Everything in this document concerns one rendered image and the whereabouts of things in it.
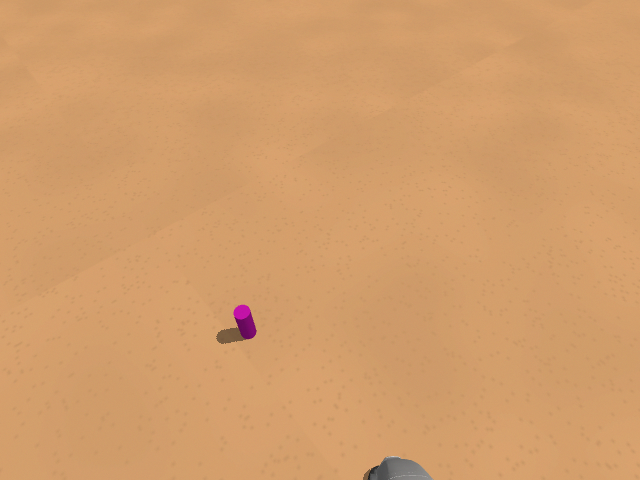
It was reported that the can can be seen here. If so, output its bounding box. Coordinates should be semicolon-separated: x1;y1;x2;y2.
233;305;256;339

